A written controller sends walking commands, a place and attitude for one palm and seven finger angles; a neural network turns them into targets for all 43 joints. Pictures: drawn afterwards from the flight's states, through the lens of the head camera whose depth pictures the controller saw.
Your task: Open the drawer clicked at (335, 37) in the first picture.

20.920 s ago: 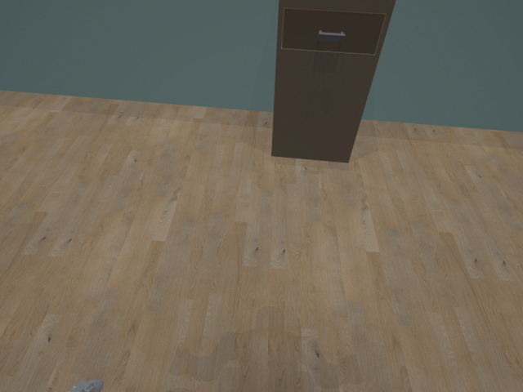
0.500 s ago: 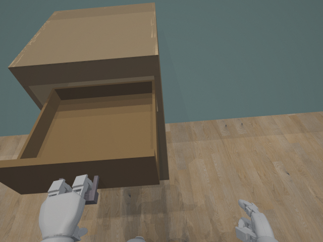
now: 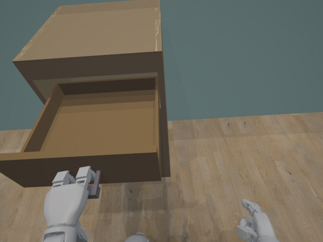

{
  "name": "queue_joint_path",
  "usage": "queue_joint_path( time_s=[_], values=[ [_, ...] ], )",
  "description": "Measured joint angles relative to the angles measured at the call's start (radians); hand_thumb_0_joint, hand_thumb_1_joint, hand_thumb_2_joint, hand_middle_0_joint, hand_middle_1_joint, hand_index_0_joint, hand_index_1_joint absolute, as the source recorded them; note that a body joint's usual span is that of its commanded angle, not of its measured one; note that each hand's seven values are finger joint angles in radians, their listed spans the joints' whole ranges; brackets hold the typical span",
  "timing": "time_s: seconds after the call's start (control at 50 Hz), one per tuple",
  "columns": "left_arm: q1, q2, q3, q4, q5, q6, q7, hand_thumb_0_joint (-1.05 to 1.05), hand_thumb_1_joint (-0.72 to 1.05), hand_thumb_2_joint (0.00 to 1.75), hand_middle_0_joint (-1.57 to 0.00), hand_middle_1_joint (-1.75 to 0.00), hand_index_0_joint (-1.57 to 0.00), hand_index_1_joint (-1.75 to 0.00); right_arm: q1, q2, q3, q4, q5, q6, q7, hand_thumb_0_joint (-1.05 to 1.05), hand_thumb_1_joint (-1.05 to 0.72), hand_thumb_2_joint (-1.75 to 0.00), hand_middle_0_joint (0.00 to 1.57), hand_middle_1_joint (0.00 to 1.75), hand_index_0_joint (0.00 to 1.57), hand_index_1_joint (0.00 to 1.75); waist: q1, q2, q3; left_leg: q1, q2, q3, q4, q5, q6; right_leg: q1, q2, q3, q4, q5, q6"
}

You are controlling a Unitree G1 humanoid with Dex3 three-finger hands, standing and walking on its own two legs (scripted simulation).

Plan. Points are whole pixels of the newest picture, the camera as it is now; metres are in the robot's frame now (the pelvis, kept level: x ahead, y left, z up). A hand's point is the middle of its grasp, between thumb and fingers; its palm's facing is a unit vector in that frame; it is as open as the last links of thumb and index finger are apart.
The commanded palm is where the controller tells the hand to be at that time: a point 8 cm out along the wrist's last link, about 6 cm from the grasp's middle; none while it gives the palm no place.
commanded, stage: lift the hand off the handle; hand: left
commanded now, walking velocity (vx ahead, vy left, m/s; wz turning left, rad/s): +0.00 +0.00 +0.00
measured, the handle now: (78, 183) +0.25 +0.25 +0.01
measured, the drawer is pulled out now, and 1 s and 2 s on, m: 0.30 0.30 0.30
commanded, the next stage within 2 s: draw the hand back to the body in 1.26 s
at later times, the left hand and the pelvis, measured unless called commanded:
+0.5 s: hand (63, 193) +0.21 +0.24 +0.05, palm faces +0.06 -0.11 -0.99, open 13.4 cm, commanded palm +0.18 +0.24 +0.12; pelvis +0.01 +0.01 +0.02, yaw +0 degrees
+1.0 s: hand (47, 174) +0.22 +0.25 +0.13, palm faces +0.10 -0.14 -0.99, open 13.8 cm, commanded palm +0.18 +0.24 +0.19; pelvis +0.03 +0.02 +0.05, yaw +0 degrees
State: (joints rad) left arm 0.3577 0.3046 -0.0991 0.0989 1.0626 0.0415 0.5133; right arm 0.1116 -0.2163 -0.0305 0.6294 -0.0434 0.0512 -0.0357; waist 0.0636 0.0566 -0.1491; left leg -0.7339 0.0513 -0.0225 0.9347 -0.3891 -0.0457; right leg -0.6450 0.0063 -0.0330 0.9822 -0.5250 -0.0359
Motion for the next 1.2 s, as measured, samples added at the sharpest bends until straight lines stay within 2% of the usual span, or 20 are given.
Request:
queue_joint_path(
  time_s=[0.3,0.52,0.68,0.84,0.96,1.04,1.2],
  values=[
    [0.045,0.046,0.018,-0.114,-0.053,0.019,-0.074,0.0,-0.49,0.3,-0.36,-1.2,-0.39,-1.24,0.013,-0.006,0.007,-0.003,0.01,-0.012,-0.008,0.01,-0.91,-0.89,0.2,0.3,0.2,0.3,-0.006,0.01,0.025,0.11,0.001,0.009,-0.086,0.024,0.0,0.109,0.002,0.008,-0.094,0.033,0.005],
    [0.087,0.054,0.023,-0.227,-0.08,0.038,-0.141,0.0,-0.49,0.3,-0.33,-1.2,-0.4,-1.23,0.006,-0.016,0.007,-0.015,0.014,-0.021,0.008,0.01,-0.91,-0.89,0.2,0.3,0.2,0.3,0.013,0.019,0.037,0.203,-0.007,0.016,-0.157,0.042,0.006,0.205,-0.006,0.013,-0.175,0.057,0.015],
    [0.093,0.074,0.021,-0.289,-0.096,0.044,-0.213,0.0,-0.49,0.3,-0.34,-1.2,-0.4,-1.24,-0.008,-0.008,0.02,-0.022,0.015,-0.019,0.014,0.01,-0.91,-0.89,0.2,0.3,0.2,0.3,0.029,0.024,0.052,0.265,-0.012,0.017,-0.207,0.056,0.01,0.271,-0.011,0.011,-0.234,0.076,0.021],
    [0.089,0.088,0.039,-0.374,-0.113,0.051,-0.253,0.0,-0.49,0.3,-0.34,-1.21,-0.36,-1.22,-0.014,-0.005,0.032,-0.022,0.02,-0.012,0.022,0.01,-0.91,-0.89,0.2,0.3,0.2,0.3,0.044,0.034,0.064,0.322,-0.016,0.017,-0.256,0.072,0.014,0.334,-0.014,0.01,-0.293,0.097,0.026],
    [0.084,0.099,0.05,-0.432,-0.138,0.09,-0.323,0.0,-0.49,0.3,-0.33,-1.2,-0.33,-1.21,-0.017,-0.009,0.042,-0.026,0.032,0.004,0.033,0.01,-0.91,-0.89,0.2,0.3,0.2,0.3,0.046,0.04,0.069,0.373,-0.019,0.023,-0.312,0.092,0.018,0.383,-0.017,0.015,-0.351,0.121,0.03],
    [0.114,0.102,0.041,-0.496,-0.147,0.091,-0.362,0.0,-0.49,0.3,-0.33,-1.2,-0.33,-1.21,-0.015,-0.017,0.043,-0.043,0.035,0.008,0.044,0.01,-0.91,-0.89,0.2,0.3,0.2,0.3,0.046,0.046,0.071,0.398,-0.02,0.028,-0.338,0.102,0.02,0.408,-0.018,0.018,-0.382,0.134,0.032],
    [0.12,0.134,0.06,-0.566,-0.157,0.085,-0.383,0.0,-0.49,0.3,-0.33,-1.2,-0.32,-1.21,-0.019,-0.023,0.042,-0.047,0.043,0.015,0.052,0.01,-0.91,-0.89,0.2,0.3,0.2,0.3,0.058,0.054,0.085,0.438,-0.019,0.025,-0.372,0.116,0.02,0.453,-0.016,0.015,-0.425,0.153,0.032]
  ],
)
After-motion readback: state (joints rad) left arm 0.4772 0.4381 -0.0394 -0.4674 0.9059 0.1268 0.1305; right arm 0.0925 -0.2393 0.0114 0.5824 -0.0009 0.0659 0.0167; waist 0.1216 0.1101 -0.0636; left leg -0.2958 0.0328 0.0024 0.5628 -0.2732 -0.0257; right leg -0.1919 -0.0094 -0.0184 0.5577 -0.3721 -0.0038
